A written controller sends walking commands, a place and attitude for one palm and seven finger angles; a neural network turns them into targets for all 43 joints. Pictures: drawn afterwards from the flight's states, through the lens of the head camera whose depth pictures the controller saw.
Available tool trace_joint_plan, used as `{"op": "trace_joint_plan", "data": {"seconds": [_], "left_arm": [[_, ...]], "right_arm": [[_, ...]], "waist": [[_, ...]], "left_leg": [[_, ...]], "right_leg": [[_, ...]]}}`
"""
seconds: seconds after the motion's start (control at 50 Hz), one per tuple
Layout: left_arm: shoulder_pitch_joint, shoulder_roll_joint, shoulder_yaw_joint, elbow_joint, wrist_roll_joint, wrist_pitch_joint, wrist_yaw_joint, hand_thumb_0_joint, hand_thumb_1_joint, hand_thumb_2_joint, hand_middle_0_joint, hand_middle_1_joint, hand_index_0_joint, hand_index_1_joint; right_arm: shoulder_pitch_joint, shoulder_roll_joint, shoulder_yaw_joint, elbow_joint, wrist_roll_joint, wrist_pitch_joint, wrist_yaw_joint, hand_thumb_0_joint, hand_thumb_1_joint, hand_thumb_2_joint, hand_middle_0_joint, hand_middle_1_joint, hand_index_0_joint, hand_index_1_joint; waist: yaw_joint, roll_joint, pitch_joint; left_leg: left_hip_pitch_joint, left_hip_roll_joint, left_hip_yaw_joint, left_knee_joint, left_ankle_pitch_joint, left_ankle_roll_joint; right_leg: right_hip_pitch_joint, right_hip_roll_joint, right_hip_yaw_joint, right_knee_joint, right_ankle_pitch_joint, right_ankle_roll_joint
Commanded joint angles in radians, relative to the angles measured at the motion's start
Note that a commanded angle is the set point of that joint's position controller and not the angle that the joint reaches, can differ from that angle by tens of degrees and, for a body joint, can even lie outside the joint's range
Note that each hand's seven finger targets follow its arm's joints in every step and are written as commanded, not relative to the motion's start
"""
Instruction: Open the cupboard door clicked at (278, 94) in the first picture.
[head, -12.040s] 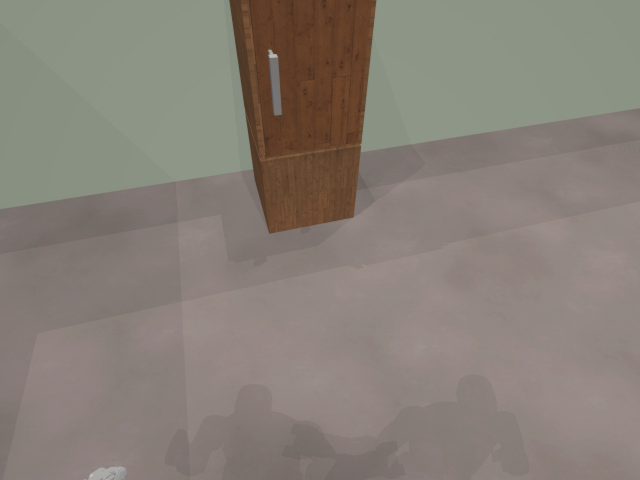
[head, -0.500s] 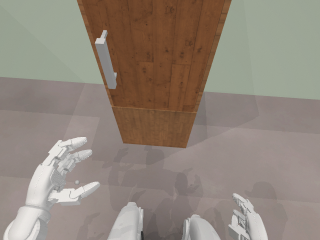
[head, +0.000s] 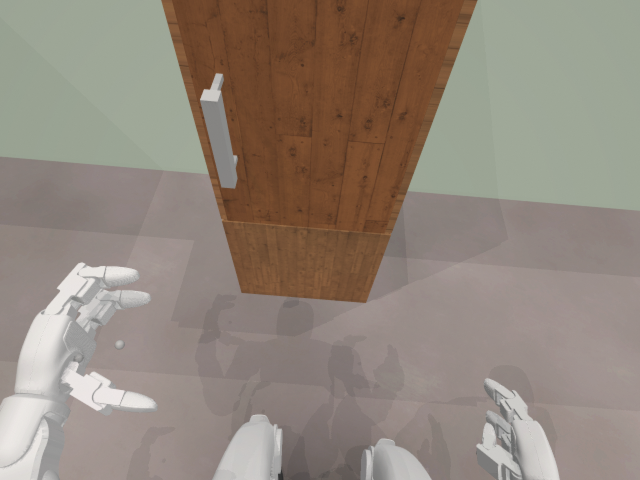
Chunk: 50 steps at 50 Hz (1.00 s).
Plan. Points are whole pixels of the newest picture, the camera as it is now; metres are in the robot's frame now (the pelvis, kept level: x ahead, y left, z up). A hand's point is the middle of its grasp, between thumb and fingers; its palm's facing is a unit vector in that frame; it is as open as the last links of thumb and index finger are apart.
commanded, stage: raise the hand with hooked fingers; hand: left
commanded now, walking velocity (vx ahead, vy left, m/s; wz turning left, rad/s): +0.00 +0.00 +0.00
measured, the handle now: (224, 134) +0.60 +0.20 +0.03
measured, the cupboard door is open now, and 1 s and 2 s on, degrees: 0 0 0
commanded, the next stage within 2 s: move the hooked fingers beside the handle in 0.80 s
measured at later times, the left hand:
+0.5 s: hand (100, 312) +0.29 +0.27 +0.04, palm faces -0.03 -1.00 -0.06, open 14.0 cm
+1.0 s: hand (100, 309) +0.29 +0.27 +0.04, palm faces +0.00 -1.00 -0.07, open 14.0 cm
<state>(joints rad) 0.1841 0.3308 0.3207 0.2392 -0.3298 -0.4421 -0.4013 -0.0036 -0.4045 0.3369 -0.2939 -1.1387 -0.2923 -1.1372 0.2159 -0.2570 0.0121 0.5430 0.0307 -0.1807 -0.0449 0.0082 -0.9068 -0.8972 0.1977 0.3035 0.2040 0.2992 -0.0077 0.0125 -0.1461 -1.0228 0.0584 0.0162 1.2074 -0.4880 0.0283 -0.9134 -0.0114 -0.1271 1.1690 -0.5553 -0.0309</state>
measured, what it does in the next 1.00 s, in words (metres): stands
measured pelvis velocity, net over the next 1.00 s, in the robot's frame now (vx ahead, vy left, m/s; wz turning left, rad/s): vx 0.00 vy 0.00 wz -0.01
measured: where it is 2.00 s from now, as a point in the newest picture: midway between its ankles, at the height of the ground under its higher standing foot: outside the picture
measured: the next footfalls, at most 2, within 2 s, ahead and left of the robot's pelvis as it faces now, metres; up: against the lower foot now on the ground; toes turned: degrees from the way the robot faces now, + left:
none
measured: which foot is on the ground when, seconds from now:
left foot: down 0.00-1.00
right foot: down 0.00-1.00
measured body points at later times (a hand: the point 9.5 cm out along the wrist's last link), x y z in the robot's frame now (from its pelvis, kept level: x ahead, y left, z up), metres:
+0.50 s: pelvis +0.00 +0.01 +0.00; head +0.09 +0.03 +0.44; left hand +0.28 +0.33 +0.04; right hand +0.15 -0.26 -0.08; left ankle +0.05 +0.10 -0.64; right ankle +0.01 -0.11 -0.64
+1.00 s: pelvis +0.00 +0.00 +0.00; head +0.09 +0.02 +0.44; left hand +0.28 +0.33 +0.05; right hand +0.17 -0.25 -0.08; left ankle +0.05 +0.10 -0.64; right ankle +0.01 -0.11 -0.64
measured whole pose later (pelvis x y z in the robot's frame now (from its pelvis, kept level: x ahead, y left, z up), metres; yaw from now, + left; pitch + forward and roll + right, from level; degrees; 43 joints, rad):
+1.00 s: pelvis +0.00 +0.00 +0.00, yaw +0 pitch +19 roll -3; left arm 0.00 0.41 0.43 0.42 -0.36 -0.40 -0.52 -0.01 -0.50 0.30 -0.30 -1.20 -0.30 -1.20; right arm 0.25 -0.28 0.04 0.53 0.04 -0.17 -0.05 0.01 -0.91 -0.90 0.20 0.30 0.21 0.30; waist -0.01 0.02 -0.14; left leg -1.06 0.06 0.02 1.22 -0.49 0.03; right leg -0.95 -0.01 -0.12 1.18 -0.56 -0.03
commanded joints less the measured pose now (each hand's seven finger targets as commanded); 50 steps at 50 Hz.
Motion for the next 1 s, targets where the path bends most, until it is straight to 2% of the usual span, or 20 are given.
{"op": "trace_joint_plan", "data": {"seconds": [0.0,0.04,0.18,0.22,0.28,0.3,0.32,0.36,0.38,0.44,0.48,0.52,0.58,0.7,0.76,0.82,0.88,0.9,0.94,0.98], "left_arm": [[-0.141,0.206,0.113,-0.16,-0.038,-0.051,-0.042,0.0,-0.5,0.3,-0.3,-1.2,-0.3,-1.2],[-0.175,0.223,0.126,-0.139,-0.046,-0.047,-0.056,0.0,-0.5,0.3,-0.3,-1.2,-0.3,-1.2],[-0.262,0.285,0.177,-0.061,-0.06,-0.029,-0.108,0.0,-0.5,0.3,-0.3,-1.2,-0.3,-1.2],[-0.277,0.295,0.189,-0.023,-0.066,-0.019,-0.119,0.0,-0.5,0.3,-0.3,-1.2,-0.3,-1.2],[-0.326,0.325,0.206,0.0,-0.069,-0.018,-0.139,0.0,-0.5,0.3,-0.3,-1.2,-0.3,-1.2],[-0.317,0.315,0.195,-0.017,-0.07,-0.021,-0.142,0.0,-0.5,0.3,-0.3,-1.2,-0.3,-1.2],[-0.297,0.306,0.187,-0.018,-0.069,-0.018,-0.144,0.0,-0.5,0.3,-0.3,-1.2,-0.3,-1.2],[-0.266,0.303,0.189,-0.01,-0.075,-0.011,-0.149,0.0,-0.5,0.3,-0.3,-1.2,-0.3,-1.2],[-0.26,0.309,0.191,-0.015,-0.072,-0.008,-0.147,0.0,-0.5,0.3,-0.3,-1.2,-0.3,-1.2],[-0.27,0.334,0.216,-0.04,-0.074,-0.013,-0.127,0.0,-0.5,0.3,-0.3,-1.2,-0.3,-1.2],[-0.267,0.332,0.22,-0.034,-0.07,-0.015,-0.116,0.0,-0.5,0.3,-0.3,-1.2,-0.3,-1.2],[-0.257,0.32,0.219,-0.03,-0.072,-0.021,-0.106,0.0,-0.5,0.3,-0.3,-1.2,-0.3,-1.2],[-0.273,0.329,0.215,-0.059,-0.066,-0.036,-0.106,0.0,-0.5,0.3,-0.3,-1.2,-0.3,-1.2],[-0.277,0.314,0.203,-0.03,-0.072,-0.027,-0.121,0.0,-0.5,0.3,-0.3,-1.2,-0.3,-1.2],[-0.275,0.322,0.204,-0.027,-0.067,-0.018,-0.125,0.0,-0.5,0.3,-0.3,-1.2,-0.3,-1.2],[-0.274,0.311,0.2,-0.029,-0.07,-0.014,-0.123,0.0,-0.5,0.3,-0.3,-1.2,-0.3,-1.2],[-0.288,0.323,0.209,-0.044,-0.072,-0.02,-0.124,0.0,-0.5,0.3,-0.3,-1.2,-0.3,-1.2],[-0.311,0.32,0.205,-0.028,-0.071,-0.019,-0.123,0.0,-0.5,0.3,-0.3,-1.2,-0.3,-1.2],[-0.401,0.328,0.197,-0.02,-0.067,-0.026,-0.121,0.0,-0.5,0.3,-0.3,-1.2,-0.3,-1.2],[-0.464,0.35,0.208,0.039,-0.056,-0.022,-0.126,0.0,-0.5,0.3,-0.3,-1.2,-0.3,-1.2]], "right_arm": [[0.017,-0.163,-0.063,-0.128,0.002,-0.048,-0.014,0.0,-0.9,-0.9,0.2,0.3,0.2,0.3],[0.025,-0.168,-0.062,-0.127,0.001,-0.051,-0.017,0.0,-0.9,-0.9,0.2,0.3,0.2,0.3],[0.033,-0.178,-0.056,-0.124,0.005,-0.05,-0.017,0.0,-0.9,-0.9,0.2,0.3,0.2,0.3],[0.035,-0.182,-0.057,-0.124,0.008,-0.047,-0.021,0.0,-0.9,-0.9,0.2,0.3,0.2,0.3],[0.045,-0.187,-0.056,-0.12,0.008,-0.045,-0.023,0.0,-0.9,-0.9,0.2,0.3,0.2,0.3],[0.041,-0.186,-0.058,-0.122,0.009,-0.048,-0.022,0.0,-0.9,-0.9,0.2,0.3,0.2,0.3],[0.046,-0.187,-0.059,-0.127,0.01,-0.05,-0.019,0.0,-0.9,-0.9,0.2,0.3,0.2,0.3],[0.052,-0.19,-0.061,-0.132,0.009,-0.05,-0.014,0.0,-0.9,-0.9,0.2,0.3,0.2,0.3],[0.052,-0.191,-0.063,-0.134,0.011,-0.049,-0.013,0.0,-0.9,-0.9,0.2,0.3,0.2,0.3],[0.055,-0.192,-0.064,-0.138,0.008,-0.047,-0.012,0.0,-0.9,-0.9,0.2,0.3,0.2,0.3],[0.054,-0.19,-0.062,-0.141,0.008,-0.042,-0.009,0.0,-0.9,-0.9,0.2,0.3,0.2,0.3],[0.057,-0.189,-0.064,-0.14,0.009,-0.04,-0.011,0.0,-0.9,-0.9,0.2,0.3,0.2,0.3],[0.061,-0.19,-0.065,-0.135,0.007,-0.043,-0.011,0.0,-0.9,-0.9,0.2,0.3,0.2,0.3],[0.061,-0.19,-0.063,-0.128,0.009,-0.04,-0.014,0.0,-0.9,-0.9,0.2,0.3,0.2,0.3],[0.061,-0.19,-0.059,-0.132,0.009,-0.038,-0.013,0.0,-0.9,-0.9,0.2,0.3,0.2,0.3],[0.055,-0.187,-0.06,-0.14,0.01,-0.035,-0.014,0.0,-0.9,-0.9,0.2,0.3,0.2,0.3],[0.054,-0.186,-0.058,-0.138,0.008,-0.035,-0.016,0.0,-0.9,-0.9,0.2,0.3,0.2,0.3],[0.054,-0.186,-0.057,-0.134,0.009,-0.034,-0.017,0.0,-0.9,-0.9,0.2,0.3,0.2,0.3],[0.058,-0.187,-0.053,-0.119,0.005,-0.035,-0.023,0.0,-0.9,-0.9,0.2,0.3,0.2,0.3],[0.06,-0.192,-0.051,-0.105,0.006,-0.033,-0.027,0.0,-0.9,-0.9,0.2,0.3,0.2,0.3]], "waist": [[-0.005,0.102,-0.257],[-0.011,0.084,-0.256],[-0.003,0.096,-0.283],[-0.006,0.07,-0.267],[-0.007,0.083,-0.29],[0.001,0.115,-0.299],[0.0,0.117,-0.301],[0.002,0.082,-0.31],[0.005,0.105,-0.306],[0.004,0.09,-0.288],[0.006,0.104,-0.286],[0.002,0.083,-0.285],[0.002,0.124,-0.317],[-0.009,0.089,-0.3],[-0.001,0.119,-0.297],[-0.004,0.084,-0.299],[-0.004,0.096,-0.311],[-0.013,0.085,-0.295],[-0.028,0.093,-0.282],[-0.031,0.092,-0.289]], "left_leg": [[0.283,-0.036,-0.071,-0.185,0.203,-0.004],[0.291,-0.034,-0.076,-0.18,0.209,-0.002],[0.292,-0.034,-0.076,-0.18,0.219,-0.004],[0.267,-0.035,-0.069,-0.177,0.197,0.001],[0.271,-0.034,-0.069,-0.173,0.199,0.001],[0.289,-0.035,-0.07,-0.178,0.207,-0.001],[0.306,-0.034,-0.071,-0.185,0.222,-0.001],[0.305,-0.032,-0.073,-0.183,0.236,0.0],[0.303,-0.033,-0.074,-0.186,0.236,-0.001],[0.29,-0.032,-0.077,-0.19,0.217,-0.001],[0.289,-0.034,-0.075,-0.199,0.199,-0.004],[0.284,-0.034,-0.072,-0.196,0.195,-0.001],[0.318,-0.032,-0.076,-0.191,0.233,-0.005],[0.293,-0.032,-0.073,-0.179,0.224,-0.001],[0.309,-0.031,-0.077,-0.185,0.245,-0.005],[0.288,-0.035,-0.071,-0.178,0.223,0.0],[0.298,-0.034,-0.07,-0.171,0.236,0.0],[0.284,-0.034,-0.068,-0.166,0.223,0.001],[0.265,-0.032,-0.071,-0.149,0.207,0.003],[0.243,-0.032,-0.065,-0.137,0.182,0.003]], "right_leg": [[0.057,0.046,0.07,-0.171,0.182,0.002],[0.043,0.052,0.068,-0.166,0.185,-0.001],[0.049,0.049,0.069,-0.164,0.185,-0.002],[0.053,0.049,0.079,-0.177,0.168,0.002],[0.049,0.05,0.08,-0.171,0.165,0.0],[0.047,0.047,0.081,-0.17,0.169,-0.002],[0.044,0.047,0.076,-0.17,0.181,-0.002],[0.048,0.052,0.074,-0.169,0.193,0.0],[0.045,0.05,0.073,-0.167,0.192,-0.001],[0.036,0.053,0.068,-0.162,0.173,-0.003],[0.033,0.05,0.067,-0.164,0.16,0.0],[0.039,0.05,0.071,-0.17,0.16,0.003],[0.031,0.049,0.069,-0.156,0.187,0.0],[0.032,0.051,0.072,-0.162,0.189,0.004],[0.027,0.052,0.068,-0.156,0.2,-0.001],[0.043,0.051,0.074,-0.164,0.191,0.003],[0.042,0.051,0.074,-0.159,0.205,0.003],[0.035,0.051,0.077,-0.162,0.197,0.005],[0.01,0.054,0.081,-0.152,0.182,0.002],[0.008,0.05,0.092,-0.154,0.162,0.004]]}}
